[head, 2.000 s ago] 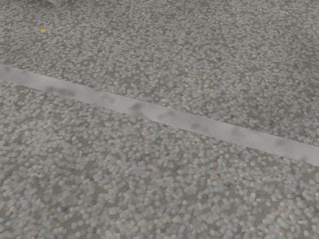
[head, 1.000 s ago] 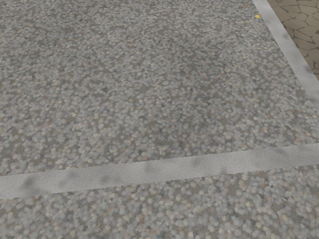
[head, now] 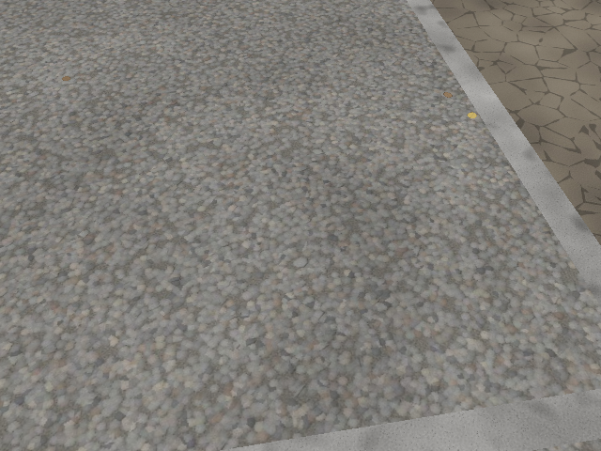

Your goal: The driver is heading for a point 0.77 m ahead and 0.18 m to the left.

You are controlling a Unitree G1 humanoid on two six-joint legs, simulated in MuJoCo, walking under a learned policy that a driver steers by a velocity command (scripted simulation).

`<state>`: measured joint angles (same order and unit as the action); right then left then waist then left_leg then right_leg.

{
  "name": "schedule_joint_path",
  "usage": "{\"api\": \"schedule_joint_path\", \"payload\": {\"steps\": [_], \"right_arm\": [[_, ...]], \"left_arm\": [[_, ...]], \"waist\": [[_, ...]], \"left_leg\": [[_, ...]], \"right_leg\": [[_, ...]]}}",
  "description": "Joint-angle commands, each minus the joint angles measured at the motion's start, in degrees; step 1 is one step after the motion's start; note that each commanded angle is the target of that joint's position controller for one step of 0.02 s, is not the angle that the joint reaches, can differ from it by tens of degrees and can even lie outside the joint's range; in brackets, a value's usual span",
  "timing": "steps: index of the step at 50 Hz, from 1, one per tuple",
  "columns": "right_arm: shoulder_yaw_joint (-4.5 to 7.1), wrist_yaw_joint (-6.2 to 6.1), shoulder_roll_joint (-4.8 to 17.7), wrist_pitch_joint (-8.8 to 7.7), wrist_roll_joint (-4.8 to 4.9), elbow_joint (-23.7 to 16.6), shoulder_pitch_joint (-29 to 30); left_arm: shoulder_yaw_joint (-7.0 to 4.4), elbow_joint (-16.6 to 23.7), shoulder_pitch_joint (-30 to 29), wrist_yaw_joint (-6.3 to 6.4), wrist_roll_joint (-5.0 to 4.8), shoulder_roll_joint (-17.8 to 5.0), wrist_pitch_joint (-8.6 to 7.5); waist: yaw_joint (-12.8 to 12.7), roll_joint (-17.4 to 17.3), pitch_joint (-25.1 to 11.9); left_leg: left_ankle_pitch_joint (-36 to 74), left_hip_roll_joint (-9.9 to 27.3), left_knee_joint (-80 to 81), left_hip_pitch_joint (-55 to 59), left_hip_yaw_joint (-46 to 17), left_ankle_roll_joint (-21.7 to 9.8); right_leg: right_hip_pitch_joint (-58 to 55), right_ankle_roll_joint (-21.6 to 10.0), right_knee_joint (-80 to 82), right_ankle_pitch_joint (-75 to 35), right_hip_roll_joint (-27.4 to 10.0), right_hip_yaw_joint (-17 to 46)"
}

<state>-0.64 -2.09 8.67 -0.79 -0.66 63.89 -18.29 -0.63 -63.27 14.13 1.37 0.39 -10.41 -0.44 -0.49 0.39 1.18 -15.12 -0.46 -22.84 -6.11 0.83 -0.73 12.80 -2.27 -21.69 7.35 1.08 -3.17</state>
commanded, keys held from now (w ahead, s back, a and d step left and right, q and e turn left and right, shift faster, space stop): no key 0.64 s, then w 0.24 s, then w+q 0.12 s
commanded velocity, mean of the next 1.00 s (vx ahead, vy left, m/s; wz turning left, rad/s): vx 0.09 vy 0.00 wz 0.02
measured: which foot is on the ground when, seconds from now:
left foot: down 0.00-0.96, up 0.98-1.00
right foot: down 0.00-0.72, up 0.74-0.94, down 0.96-1.00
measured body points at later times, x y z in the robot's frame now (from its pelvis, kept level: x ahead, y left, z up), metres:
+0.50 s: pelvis +0.02 +0.01 +0.00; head +0.03 +0.02 +0.45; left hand +0.01 +0.23 -0.16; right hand -0.01 -0.20 -0.16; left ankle -0.03 +0.11 -0.74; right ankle +0.05 -0.09 -0.74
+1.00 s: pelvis +0.11 -0.03 -0.02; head +0.12 -0.05 +0.43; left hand +0.16 +0.23 -0.15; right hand +0.00 -0.25 -0.17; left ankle -0.03 +0.10 -0.72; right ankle +0.13 -0.11 -0.74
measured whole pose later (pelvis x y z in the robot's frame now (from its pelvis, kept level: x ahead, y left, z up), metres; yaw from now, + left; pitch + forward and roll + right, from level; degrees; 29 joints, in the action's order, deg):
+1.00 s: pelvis +0.11 -0.03 -0.02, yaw +2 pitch +0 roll +0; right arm 2.0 -1.0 9.9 -2.6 -0.9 66.0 -29.3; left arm -3.4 -58.7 13.2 -0.2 1.0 -10.6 -4.8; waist 1.3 -3.0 1.3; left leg -27.1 1.1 -39.6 -5.7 -1.5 -3.0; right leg 16.9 -3.6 -33.3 15.0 0.4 -7.0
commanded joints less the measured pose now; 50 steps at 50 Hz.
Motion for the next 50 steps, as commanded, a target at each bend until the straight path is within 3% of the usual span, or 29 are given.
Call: {"api": "schedule_joint_path", "payload": {"steps": [1,32,33,35,36,38,40,42,45,47,48,49,50], "right_arm": [[0.62,-0.2,4.66,-0.36,0.03,-0.55,-3.49],[0.13,-0.74,2.31,-0.62,0.09,1.45,-6.79],[0.12,-0.72,2.19,-0.59,-0.01,1.67,-7.51],[1.17,-0.61,4.4,-0.16,-0.15,1.69,-8.6],[1.81,-0.49,5.76,0.18,-0.2,1.47,-9.25],[2.85,-0.38,7.52,0.5,-0.11,1.75,-12.41],[3.19,-0.27,7.13,-0.14,-0.73,1.89,-13.67],[3.61,-0.05,7.59,-1.22,-1.27,1.55,-13.37],[3.87,0.26,7.74,-2.37,-0.75,0.61,-11.06],[3.87,0.6,7.9,-2.7,0.04,-0.81,-6.69],[3.39,1.02,6.58,-3.4,0.01,-1.65,-5.73],[2.08,1.5,1.59,-3.9,0.58,-4.75,-4.98],[3.2,1.73,5.26,-3.47,-0.91,-5.54,-3.84]], "left_arm": [[-0.4,0.18,2.11,0.26,0.01,-3.82,-0.33],[0.14,-4.3,5.52,1.09,-0.04,-1.3,0.07],[0.22,-4.47,5.86,1.06,0.02,-0.98,0.12],[-0.27,-3.79,5.17,0.84,0.22,-1.69,0.42],[-0.51,-3.06,4.37,0.52,0.56,-1.7,0.54],[-0.38,-0.21,0.36,-0.33,1.68,-0.27,0.25],[-0.64,2.81,-3.19,-1.02,1.81,-0.7,-0.9],[-1.22,4.76,-4.36,-1.68,1.43,-1.89,-2.28],[-2.0,6.24,-3.27,-2.39,0.39,-2.31,-3.68],[-2.77,2.61,8.64,-2.25,-0.19,-1.68,-4.0],[-4.07,0.53,16.77,-1.56,0.17,-4.64,-4.38],[-5.76,-0.01,24.83,-0.86,0.95,-11.8,-4.48],[-5.39,-1.03,25.09,-0.71,1.02,-10.6,-3.47]], "waist": [[0.06,-1.06,2.83],[0.12,-0.98,3.64],[0.3,-1.09,2.58],[0.86,-3.3,4.1],[1.52,-5.83,6.19],[3.54,-8.88,12.56],[4.26,-8.52,14.86],[3.73,-6.82,13.47],[1.55,-6.27,10.46],[-4.63,-3.86,7.26],[-8.16,1.77,3.14],[-10.31,17.56,-2.01],[-8.22,14.01,-1.08]], "left_leg": [[1.82,6.14,6.59,-7.53,-6.05,-1.88],[8.87,5.96,6.0,-4.65,-5.41,-2.36],[3.94,5.54,6.76,-4.2,-5.41,-2.6],[-12.45,5.0,7.94,-5.27,-7.15,-4.57],[-22.3,6.61,9.86,-5.81,-10.61,-6.39],[-33.66,14.06,15.51,-4.84,-19.86,-10.83],[-28.63,18.19,17.3,-2.75,-23.94,-13.67],[-19.25,18.25,16.01,2.7,-22.09,-14.02],[-7.73,15.26,12.33,0.53,-16.12,-12.13],[-0.18,10.42,3.89,-11.74,-10.64,-9.44],[3.24,6.11,-7.77,-19.3,-5.97,-7.32],[-8.15,-2.04,-28.6,-29.76,2.88,-3.93],[-15.17,-1.37,-41.74,-32.58,-0.93,-4.85]], "right_leg": [[-4.49,-0.39,3.13,-0.87,-5.93,7.25],[-5.18,0.25,1.4,-5.58,-6.49,6.67],[-5.45,0.17,1.4,-1.72,-5.88,6.26],[-2.16,-0.53,-2.94,11.18,-2.53,3.46],[2.35,-0.81,-6.77,17.59,-0.58,1.49],[13.71,-0.82,-15.37,19.15,0.42,-2.14],[20.36,-1.42,-22.09,17.91,-2.77,-0.58],[24.29,-1.76,-22.98,18.12,-4.31,0.67],[14.65,-1.78,-15.05,13.82,-2.79,-1.11],[-7.5,-1.48,-5.68,7.05,1.49,-3.94],[-20.66,-1.92,-2.18,9.48,-2.72,2.23],[-28.46,-5.87,9.87,27.51,-19.19,26.51],[-22.31,-8.61,14.23,31.47,-24.68,37.93]]}}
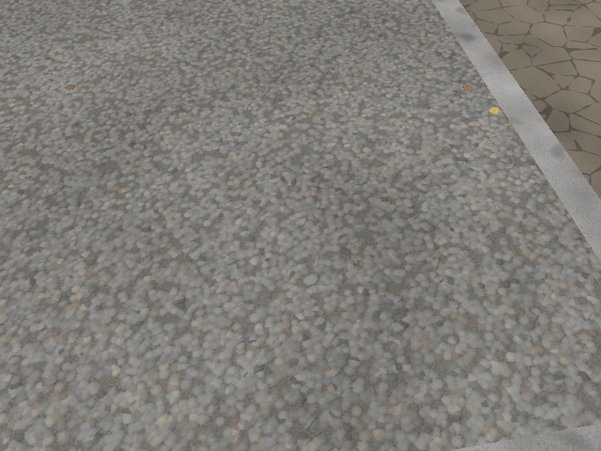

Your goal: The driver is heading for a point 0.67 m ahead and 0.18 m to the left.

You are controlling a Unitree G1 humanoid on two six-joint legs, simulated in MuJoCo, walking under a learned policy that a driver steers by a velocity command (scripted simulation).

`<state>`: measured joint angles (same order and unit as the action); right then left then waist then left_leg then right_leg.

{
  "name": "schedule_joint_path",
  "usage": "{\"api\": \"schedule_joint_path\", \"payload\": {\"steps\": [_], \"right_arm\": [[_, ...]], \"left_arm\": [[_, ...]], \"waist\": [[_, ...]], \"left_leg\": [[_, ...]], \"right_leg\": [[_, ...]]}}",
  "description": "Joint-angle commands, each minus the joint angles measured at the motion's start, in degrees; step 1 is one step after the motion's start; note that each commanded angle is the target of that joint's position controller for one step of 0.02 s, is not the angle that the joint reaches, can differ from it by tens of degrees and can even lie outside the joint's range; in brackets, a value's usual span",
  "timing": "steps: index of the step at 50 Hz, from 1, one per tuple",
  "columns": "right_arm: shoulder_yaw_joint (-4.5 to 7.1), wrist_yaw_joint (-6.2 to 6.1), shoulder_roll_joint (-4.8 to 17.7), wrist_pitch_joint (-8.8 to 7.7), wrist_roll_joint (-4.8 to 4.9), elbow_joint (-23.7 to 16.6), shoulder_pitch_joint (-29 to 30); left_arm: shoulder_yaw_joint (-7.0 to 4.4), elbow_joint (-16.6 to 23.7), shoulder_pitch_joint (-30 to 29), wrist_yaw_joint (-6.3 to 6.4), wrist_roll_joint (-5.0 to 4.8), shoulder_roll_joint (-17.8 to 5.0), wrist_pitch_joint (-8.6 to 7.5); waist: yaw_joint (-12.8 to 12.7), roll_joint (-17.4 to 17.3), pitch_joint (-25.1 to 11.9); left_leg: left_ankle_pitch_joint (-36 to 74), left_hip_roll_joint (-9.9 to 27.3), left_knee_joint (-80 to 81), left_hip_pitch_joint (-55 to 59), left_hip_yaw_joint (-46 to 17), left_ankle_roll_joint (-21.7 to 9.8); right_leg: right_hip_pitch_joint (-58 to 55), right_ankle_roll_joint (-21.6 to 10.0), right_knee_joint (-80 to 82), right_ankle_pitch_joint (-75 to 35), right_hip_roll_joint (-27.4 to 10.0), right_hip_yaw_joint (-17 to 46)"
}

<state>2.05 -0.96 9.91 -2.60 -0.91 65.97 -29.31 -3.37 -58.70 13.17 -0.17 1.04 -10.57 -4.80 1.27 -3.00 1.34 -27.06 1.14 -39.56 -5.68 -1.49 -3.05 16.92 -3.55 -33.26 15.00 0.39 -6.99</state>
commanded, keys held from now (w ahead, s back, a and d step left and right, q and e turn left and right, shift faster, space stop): w+q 0.58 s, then q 0.20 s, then no key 0.22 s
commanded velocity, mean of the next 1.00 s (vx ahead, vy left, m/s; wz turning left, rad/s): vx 0.36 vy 0.00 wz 0.46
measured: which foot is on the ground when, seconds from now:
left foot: up 0.00-0.42, down 0.44-0.98, up 1.00-1.00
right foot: down 0.00-0.46, up 0.48-0.94, down 0.96-1.00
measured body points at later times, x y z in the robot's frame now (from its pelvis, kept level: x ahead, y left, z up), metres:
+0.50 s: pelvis +0.25 +0.02 -0.02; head +0.29 +0.03 +0.43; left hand +0.15 +0.24 -0.16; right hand +0.44 -0.18 -0.15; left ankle +0.32 +0.06 -0.73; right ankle +0.07 -0.10 -0.64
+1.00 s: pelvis +0.48 +0.06 -0.01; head +0.52 +0.08 +0.44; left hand +0.52 +0.36 -0.11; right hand +0.62 -0.18 -0.14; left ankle +0.33 +0.07 -0.70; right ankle +0.62 +0.05 -0.73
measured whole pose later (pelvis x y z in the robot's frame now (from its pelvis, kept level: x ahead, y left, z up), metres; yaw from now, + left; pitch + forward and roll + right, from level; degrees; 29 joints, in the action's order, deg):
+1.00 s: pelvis +0.48 +0.06 -0.01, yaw +31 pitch +0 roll +1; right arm 4.1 -1.7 15.1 -1.5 0.1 51.0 -20.7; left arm -0.7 -44.8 4.9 0.9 1.3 -13.2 -3.5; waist 3.5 0.1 5.5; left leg -26.7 -10.3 -44.4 -8.1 -7.7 -4.6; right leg 25.1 -3.7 -31.2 5.0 1.8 -2.4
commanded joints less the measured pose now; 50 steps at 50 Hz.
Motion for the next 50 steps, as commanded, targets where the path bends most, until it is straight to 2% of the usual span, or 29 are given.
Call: {"api": "schedule_joint_path", "payload": {"steps": [1,2,3,4,6,9,13,16,19,20,21,22,23,24,25,26,27,28,29,30,32,34,37,43,45,47,48,49,50], "right_arm": [[0.65,1.09,3.65,-1.32,-1.03,-7.94,8.31],[0.38,1.6,2.0,-1.42,-0.71,-7.72,8.28],[0.44,1.85,0.9,-1.36,-0.44,-7.41,7.61],[0.73,2.02,1.15,-0.9,-0.81,-7.45,7.3],[1.2,2.38,1.47,0.06,-0.88,-8.1,7.95],[1.51,2.68,1.37,0.97,-0.52,-10.85,13.85],[0.78,3.42,0.38,1.01,-0.42,-15.4,24.43],[0.5,3.75,0.76,1.11,-0.56,-17.81,28.95],[1.64,3.29,3.58,1.13,-0.83,-16.65,22.9],[2.27,3.17,4.87,1.11,-0.92,-15.28,17.8],[3.13,3.02,6.61,0.99,-1.11,-13.54,12.12],[4.34,2.6,8.69,0.71,-1.52,-11.74,5.89],[5.64,2.08,13.21,0.69,-1.6,-11.82,5.54],[6.26,2.44,16.93,1.29,-1.18,-13.45,7.46],[5.77,2.03,15.12,1.51,-0.18,-13.2,8.99],[5.02,1.65,12.42,1.22,0.16,-13.51,11.71],[4.43,1.48,10.24,0.67,0.02,-13.66,13.76],[3.87,1.17,8.72,0.09,0.47,-14.13,15.54],[3.62,0.89,8.99,-0.61,0.65,-14.34,15.46],[3.46,0.8,8.99,-1.38,1.05,-14.04,14.29],[3.65,0.69,10.77,-2.01,1.11,-13.65,12.1],[3.73,0.56,11.6,-1.49,1.0,-13.63,9.17],[3.61,0.26,11.46,-0.17,0.98,-14.29,5.95],[3.29,-0.97,10.7,1.3,-0.02,-15.23,2.53],[3.23,-1.27,10.78,1.27,-0.59,-16.1,4.55],[3.54,-1.09,12.55,0.44,-0.09,-17.2,7.96],[3.38,-0.64,12.59,-0.23,0.73,-18.14,10.07],[2.53,-0.54,8.57,-0.66,1.64,-20.04,6.33],[2.94,-0.97,8.87,0.38,2.44,-18.82,-2.08]], "left_arm": [[-1.71,-3.1,17.84,0.87,0.49,-7.76,1.14],[-1.25,-1.05,11.79,0.65,0.19,-6.28,0.81],[-0.82,-0.16,8.98,0.67,0.07,-5.49,0.29],[-0.14,-0.13,8.43,0.91,-0.01,-3.83,-0.26],[0.4,-0.96,10.89,1.35,-0.06,-3.03,-1.04],[0.73,-1.9,14.36,1.69,0.0,-3.47,-1.61],[1.37,-1.91,14.61,2.14,0.06,-2.82,-1.84],[1.14,-2.5,16.02,2.73,-0.16,-4.8,-1.93],[0.3,-2.38,15.44,3.6,-0.25,-7.39,-1.67],[-0.14,-1.77,14.32,3.65,0.0,-8.39,-1.24],[-0.54,-0.85,13.16,3.26,0.12,-9.17,-0.88],[-0.97,0.26,11.33,2.45,0.06,-9.98,-0.67],[-0.29,2.38,10.97,1.62,0.57,-5.47,-0.64],[-0.17,7.34,10.97,0.52,-0.82,-3.8,-0.82],[-0.49,8.91,4.0,0.15,-0.28,-6.75,-1.61],[-0.46,9.86,2.44,-0.05,-0.58,-7.17,-2.34],[-0.53,9.01,3.46,0.31,-0.45,-6.87,-2.44],[-0.47,8.63,4.17,0.47,0.53,-6.12,-1.41],[-0.28,8.77,6.26,0.27,1.28,-5.28,-0.16],[-0.4,9.21,5.62,0.31,1.56,-5.65,0.83],[-0.41,10.32,3.72,0.37,1.47,-5.43,2.17],[-0.33,12.41,-0.48,0.23,1.34,-5.71,2.79],[0.02,15.39,-6.5,0.08,0.91,-6.22,3.4],[1.31,18.47,-13.81,0.32,0.1,-6.8,2.91],[1.21,17.22,-9.69,0.52,0.08,-8.02,2.27],[0.37,14.41,-0.72,1.18,0.18,-10.45,1.33],[0.12,13.0,5.07,1.64,0.52,-11.2,0.3],[-0.26,13.86,7.92,1.91,0.87,-14.87,-0.13],[-0.45,14.41,6.1,1.61,-0.57,-14.68,1.15]], "waist": [[-5.61,8.84,4.03],[-3.56,5.01,6.74],[-1.79,4.42,7.17],[-0.92,4.86,6.9],[-0.6,5.56,5.2],[-0.84,6.38,4.92],[-1.65,7.15,7.68],[-1.85,7.44,7.64],[1.81,9.39,2.49],[4.2,10.45,-0.43],[6.52,10.71,-3.74],[10.28,8.15,-6.54],[8.58,-0.98,-9.46],[4.54,-8.23,-13.35],[5.05,0.21,-6.77],[3.04,3.43,-1.68],[-0.02,8.24,0.86],[-2.01,9.65,0.91],[-3.28,6.56,-0.16],[-3.62,6.35,0.6],[-3.76,5.44,0.69],[-2.2,2.73,-0.27],[0.29,-0.66,-2.02],[3.73,-2.4,-1.98],[1.75,-2.93,-2.45],[-2.87,-2.73,-4.27],[-6.34,-0.29,-6.49],[-4.86,11.5,-14.11],[-0.8,18.2,-21.95]], "left_leg": [[2.01,0.94,-29.49,-34.12,-1.35,-3.53],[7.55,2.6,-29.01,-32.94,-2.28,-3.5],[10.69,3.54,-27.54,-31.05,-2.27,-3.29],[12.4,3.98,-26.77,-30.28,-1.57,-2.8],[15.44,3.35,-27.11,-31.47,0.16,-2.37],[18.79,2.84,-25.48,-36.27,2.5,-1.94],[24.44,1.34,-10.41,-34.51,6.83,-1.64],[24.37,-0.86,0.21,-28.32,11.4,-3.16],[19.87,-5.24,1.57,-19.42,13.89,-7.07],[17.3,-6.24,1.73,-14.71,13.31,-8.79],[15.34,-7.07,3.77,-8.3,11.91,-10.49],[14.56,-6.65,10.0,1.36,8.65,-12.35],[9.35,6.75,11.42,11.38,-9.11,-15.77],[4.15,17.89,21.9,21.16,-42.75,-25.48],[1.46,17.35,26.77,16.6,-38.36,-22.78],[6.44,16.34,27.93,9.63,-32.07,-20.2],[16.15,13.78,28.17,3.57,-26.42,-17.43],[22.26,9.74,28.2,-0.54,-20.54,-14.63],[28.39,9.27,28.13,-3.01,-18.0,-15.13],[38.93,8.19,27.22,-4.23,-15.93,-14.91],[54.69,5.6,24.67,-5.41,-10.76,-13.09],[64.97,3.28,21.78,-3.96,-8.25,-9.46],[66.94,2.05,19.15,0.01,-8.9,-5.92],[65.97,3.23,15.0,8.4,-11.75,-4.39],[67.65,3.44,11.77,7.1,-12.31,-3.25],[69.35,2.99,4.43,4.9,-13.3,-1.73],[60.72,0.51,-3.91,0.78,-12.39,-0.98],[19.35,-6.38,-21.41,-8.3,-7.37,0.32],[-10.54,-12.58,-32.05,-14.7,-5.31,1.16]], "right_leg": [[-19.73,-6.56,25.55,25.36,-23.18,36.51],[-14.45,-5.54,26.44,18.79,-21.21,29.88],[-12.03,-4.27,27.09,11.98,-18.88,23.56],[-11.61,-3.3,26.99,5.17,-16.96,18.36],[-14.29,-2.16,25.48,-8.12,-15.03,11.05],[-16.93,-1.42,24.02,-22.72,-14.2,4.19],[-14.44,-1.22,24.29,-29.82,-12.27,-2.41],[-16.33,-1.21,22.44,-40.68,-13.4,-5.55],[-21.12,-0.71,10.87,-64.11,-14.72,-8.17],[-21.54,-1.09,3.33,-67.36,-15.46,-8.26],[-20.08,-1.82,-6.28,-63.94,-15.92,-7.59],[-13.9,-1.44,-20.58,-51.84,-14.52,-8.1],[0.32,-0.55,-39.82,-8.0,-8.59,-7.15],[20.7,1.25,-55.39,16.71,3.01,3.07],[27.53,0.51,-53.55,9.68,-1.61,9.55],[26.93,0.42,-48.5,3.96,-3.83,9.35],[23.11,0.94,-43.37,1.5,-5.74,9.21],[18.84,1.64,-40.16,0.65,-6.88,9.46],[15.78,2.82,-37.81,1.12,-7.31,9.49],[14.98,4.0,-36.22,2.1,-7.54,9.0],[15.06,5.82,-31.79,0.89,-6.99,7.32],[17.02,6.5,-27.57,-3.07,-5.64,5.67],[19.79,6.35,-22.22,-7.61,-3.95,5.24],[19.74,4.29,-7.38,-11.61,-0.54,5.16],[12.12,2.41,-2.03,-10.08,0.7,5.75],[0.06,0.0,5.78,-13.21,1.5,6.05],[-9.77,-1.5,11.11,-26.75,-2.42,8.75],[-23.21,-7.03,4.67,-61.8,-18.65,22.64],[-26.4,-16.86,7.15,-70.48,-27.98,37.66]]}}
